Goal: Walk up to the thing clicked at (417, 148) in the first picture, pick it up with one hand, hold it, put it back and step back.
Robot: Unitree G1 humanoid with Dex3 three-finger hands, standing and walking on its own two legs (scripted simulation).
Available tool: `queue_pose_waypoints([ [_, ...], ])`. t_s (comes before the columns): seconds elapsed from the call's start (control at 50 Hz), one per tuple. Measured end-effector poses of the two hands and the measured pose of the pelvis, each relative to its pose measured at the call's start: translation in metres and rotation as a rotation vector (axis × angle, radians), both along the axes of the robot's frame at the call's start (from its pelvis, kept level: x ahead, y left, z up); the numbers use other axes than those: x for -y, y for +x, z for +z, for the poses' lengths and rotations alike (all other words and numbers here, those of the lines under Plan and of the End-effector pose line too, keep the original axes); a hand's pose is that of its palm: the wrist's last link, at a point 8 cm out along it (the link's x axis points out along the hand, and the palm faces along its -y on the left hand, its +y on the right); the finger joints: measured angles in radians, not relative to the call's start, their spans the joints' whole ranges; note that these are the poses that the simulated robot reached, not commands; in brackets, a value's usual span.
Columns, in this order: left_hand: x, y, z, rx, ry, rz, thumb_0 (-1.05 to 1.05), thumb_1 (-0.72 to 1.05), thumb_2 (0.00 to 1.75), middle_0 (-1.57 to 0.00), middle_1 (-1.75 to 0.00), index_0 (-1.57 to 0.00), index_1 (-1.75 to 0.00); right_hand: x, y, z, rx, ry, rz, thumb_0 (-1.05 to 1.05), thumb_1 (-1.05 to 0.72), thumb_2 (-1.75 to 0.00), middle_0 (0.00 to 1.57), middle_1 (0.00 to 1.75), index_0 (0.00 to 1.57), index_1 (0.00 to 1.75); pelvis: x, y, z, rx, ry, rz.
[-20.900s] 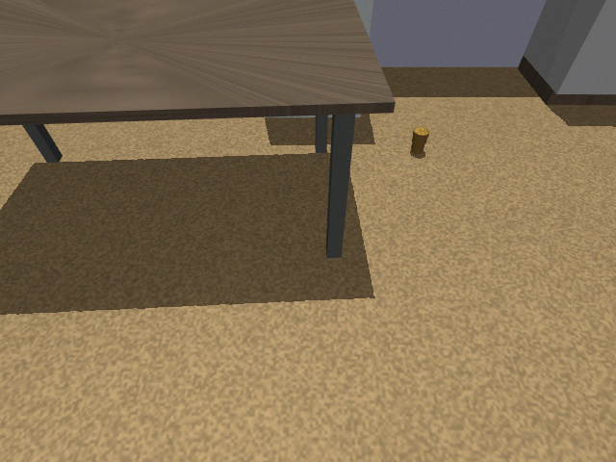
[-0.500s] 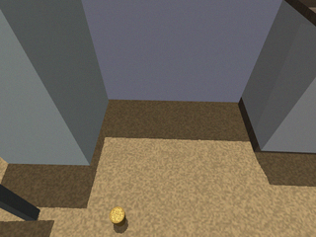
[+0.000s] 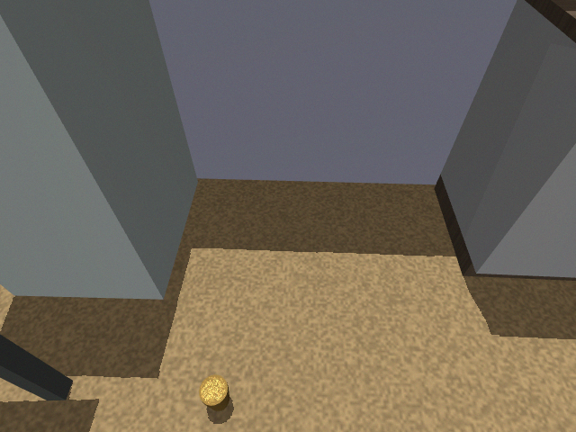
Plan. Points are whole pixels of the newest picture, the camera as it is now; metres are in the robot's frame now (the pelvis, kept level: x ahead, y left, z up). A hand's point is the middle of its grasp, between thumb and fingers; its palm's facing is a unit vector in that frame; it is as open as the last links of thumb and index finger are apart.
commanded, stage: stand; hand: left
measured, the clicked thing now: (216, 395) +0.35 +0.25 -0.72
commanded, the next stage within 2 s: rise first in 1.72 s
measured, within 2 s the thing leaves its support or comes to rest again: neither
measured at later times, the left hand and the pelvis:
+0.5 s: hand out of the picture +0.09 +0.25 -0.16, palm faces -0.03 -0.94 -0.35, open 7.4 cm; pelvis +0.02 +0.00 +0.00, yaw +0 degrees
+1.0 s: hand out of the picture +0.08 +0.25 -0.16, palm faces -0.03 -0.94 -0.35, open 7.4 cm; pelvis +0.01 +0.00 +0.00, yaw +0 degrees
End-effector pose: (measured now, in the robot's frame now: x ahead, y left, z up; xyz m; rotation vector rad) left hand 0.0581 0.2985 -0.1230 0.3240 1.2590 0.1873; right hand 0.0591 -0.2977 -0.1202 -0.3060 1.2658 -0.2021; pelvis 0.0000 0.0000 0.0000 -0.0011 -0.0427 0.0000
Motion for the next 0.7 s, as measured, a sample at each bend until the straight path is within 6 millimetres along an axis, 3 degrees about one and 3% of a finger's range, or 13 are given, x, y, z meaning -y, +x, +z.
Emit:
queue_pose_waypoints([
  [0.26,0.001,0.018,0.002,0.026,0.003,-0.010,0.00,0.90,0.90,-0.20,-0.30,-0.20,-0.30,-0.001,0.021,0.001,0.024,0.002,0.018,0.01,-0.91,-0.90,0.20,0.30,0.20,0.30,0.001,0.008,0.000,-0.008,0.000,0.003],
  [0.7,0.001,0.026,0.003,0.033,0.005,-0.001,0.00,0.90,0.90,-0.20,-0.30,-0.20,-0.30,0.000,0.033,0.003,0.039,-0.005,0.019,0.01,-0.91,-0.90,0.20,0.30,0.20,0.30,0.001,0.015,0.001,-0.003,0.000,0.003],
])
